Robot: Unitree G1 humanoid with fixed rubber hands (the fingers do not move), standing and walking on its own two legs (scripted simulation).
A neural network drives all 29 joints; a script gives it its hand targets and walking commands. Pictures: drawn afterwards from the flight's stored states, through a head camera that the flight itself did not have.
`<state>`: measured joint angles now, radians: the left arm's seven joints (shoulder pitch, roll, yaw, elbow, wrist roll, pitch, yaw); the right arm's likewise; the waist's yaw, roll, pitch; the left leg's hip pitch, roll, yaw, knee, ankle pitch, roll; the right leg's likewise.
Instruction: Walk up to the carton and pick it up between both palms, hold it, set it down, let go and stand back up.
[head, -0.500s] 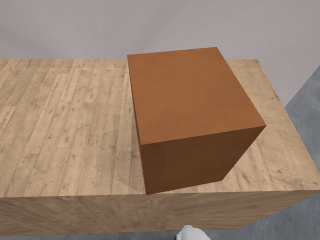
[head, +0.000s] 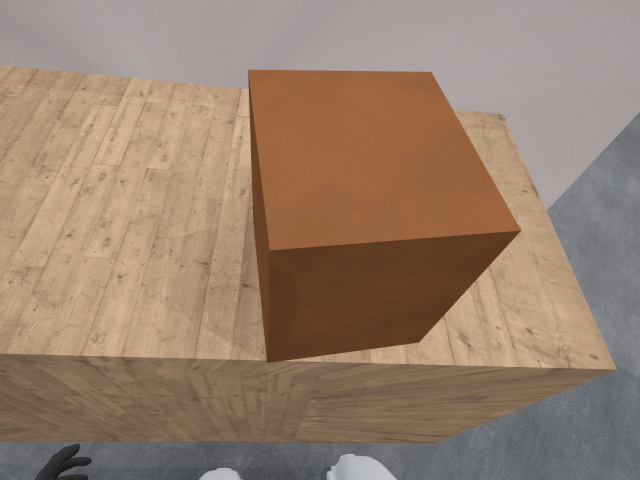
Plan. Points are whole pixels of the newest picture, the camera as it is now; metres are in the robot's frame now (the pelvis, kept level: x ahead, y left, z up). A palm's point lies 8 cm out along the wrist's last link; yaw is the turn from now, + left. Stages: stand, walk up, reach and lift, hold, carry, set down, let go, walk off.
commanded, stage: walk up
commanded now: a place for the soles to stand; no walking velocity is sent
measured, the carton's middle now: (345, 224) +0.40 -0.03 +0.09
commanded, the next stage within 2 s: stand in 1.42 s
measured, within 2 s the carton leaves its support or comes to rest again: neither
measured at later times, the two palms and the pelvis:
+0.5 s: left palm out of the picture +0.04 +0.29 -0.09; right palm out of the picture +0.10 -0.29 -0.10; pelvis -0.02 -0.02 +0.02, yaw +1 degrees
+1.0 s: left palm out of the picture +0.04 +0.28 -0.08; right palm out of the picture +0.05 -0.29 -0.08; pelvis -0.03 -0.01 +0.04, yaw +2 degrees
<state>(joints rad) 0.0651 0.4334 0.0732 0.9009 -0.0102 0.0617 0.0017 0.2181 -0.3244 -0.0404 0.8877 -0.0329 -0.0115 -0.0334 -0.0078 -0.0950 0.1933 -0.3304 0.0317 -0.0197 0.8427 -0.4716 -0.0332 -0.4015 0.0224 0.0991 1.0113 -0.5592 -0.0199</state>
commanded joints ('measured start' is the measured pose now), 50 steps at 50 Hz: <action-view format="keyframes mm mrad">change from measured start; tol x16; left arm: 1 233 227 71 23 25 -102 25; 9 -31 184 24 -38 13 -108 28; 50 -43 130 -30 194 11 -114 6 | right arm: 1 -95 -226 -50 -135 41 -16 -9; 50 -220 -225 -5 183 29 -17 40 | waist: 1 106 121 -366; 16 38 21 -146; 50 8 135 -215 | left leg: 1 -35 14 -69 179 435 69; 2 -260 -63 -24 242 -74 40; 4 -162 -15 -124 179 -230 42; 6 -40 4 -85 25 -158 56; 10 225 75 -193 -261 535 127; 12 160 202 -403 -330 500 235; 15 -122 112 -283 -295 260 144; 19 114 -31 -76 -151 122 48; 23 127 75 -211 -335 365 116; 50 135 63 -162 -546 238 59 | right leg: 1 433 -136 141 -530 624 -66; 4 244 -432 559 -530 750 -324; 9 99 -176 108 -344 672 -91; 13 126 -37 -64 -204 173 0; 18 59 -280 339 -590 364 -178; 23 87 -104 32 -501 342 -29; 50 260 -118 0 -708 360 7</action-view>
